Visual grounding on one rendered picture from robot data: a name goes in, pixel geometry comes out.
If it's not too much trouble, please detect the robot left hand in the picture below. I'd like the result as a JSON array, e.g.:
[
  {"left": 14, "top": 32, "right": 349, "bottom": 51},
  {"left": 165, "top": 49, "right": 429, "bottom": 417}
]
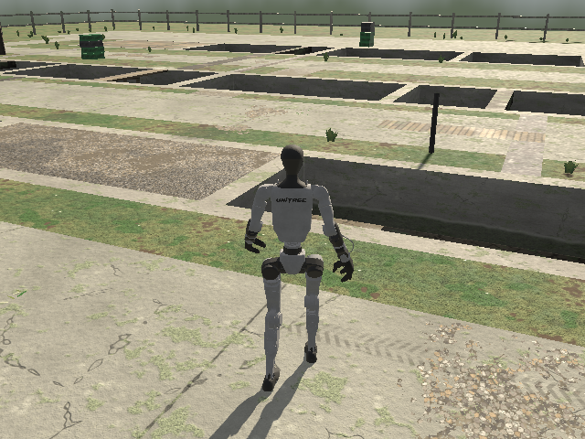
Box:
[{"left": 245, "top": 238, "right": 266, "bottom": 253}]

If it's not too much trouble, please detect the robot left foot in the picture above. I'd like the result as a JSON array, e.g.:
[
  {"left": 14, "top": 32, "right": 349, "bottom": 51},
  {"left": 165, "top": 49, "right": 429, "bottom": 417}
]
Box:
[{"left": 262, "top": 367, "right": 280, "bottom": 391}]

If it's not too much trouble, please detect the robot right forearm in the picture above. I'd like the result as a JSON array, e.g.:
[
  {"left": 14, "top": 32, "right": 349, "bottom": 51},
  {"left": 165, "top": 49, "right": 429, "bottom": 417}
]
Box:
[{"left": 329, "top": 222, "right": 350, "bottom": 262}]

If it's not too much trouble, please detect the robot right upper arm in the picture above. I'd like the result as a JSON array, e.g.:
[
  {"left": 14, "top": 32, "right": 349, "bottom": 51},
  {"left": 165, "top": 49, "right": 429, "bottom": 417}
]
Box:
[{"left": 311, "top": 185, "right": 337, "bottom": 237}]

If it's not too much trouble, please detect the robot right hand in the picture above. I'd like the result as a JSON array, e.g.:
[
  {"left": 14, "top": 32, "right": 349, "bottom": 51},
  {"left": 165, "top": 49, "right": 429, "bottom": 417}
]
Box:
[{"left": 333, "top": 257, "right": 354, "bottom": 282}]

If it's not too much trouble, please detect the robot left forearm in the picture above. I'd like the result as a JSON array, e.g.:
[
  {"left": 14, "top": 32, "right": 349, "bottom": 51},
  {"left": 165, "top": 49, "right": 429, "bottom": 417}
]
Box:
[{"left": 244, "top": 218, "right": 258, "bottom": 244}]

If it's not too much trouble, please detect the robot left upper arm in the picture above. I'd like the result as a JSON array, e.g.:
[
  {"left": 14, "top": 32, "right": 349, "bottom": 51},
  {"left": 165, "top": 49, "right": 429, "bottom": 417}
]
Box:
[{"left": 249, "top": 184, "right": 273, "bottom": 232}]

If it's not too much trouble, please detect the robot right thigh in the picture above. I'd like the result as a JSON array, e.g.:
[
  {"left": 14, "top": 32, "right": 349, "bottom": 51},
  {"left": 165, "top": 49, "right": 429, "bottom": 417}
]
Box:
[{"left": 304, "top": 254, "right": 324, "bottom": 311}]

